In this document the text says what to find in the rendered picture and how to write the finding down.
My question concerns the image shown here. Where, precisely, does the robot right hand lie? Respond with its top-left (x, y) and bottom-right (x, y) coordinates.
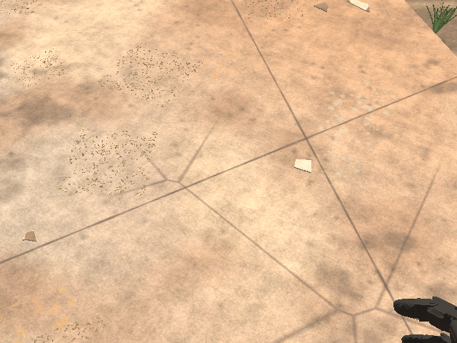
top-left (393, 297), bottom-right (457, 343)

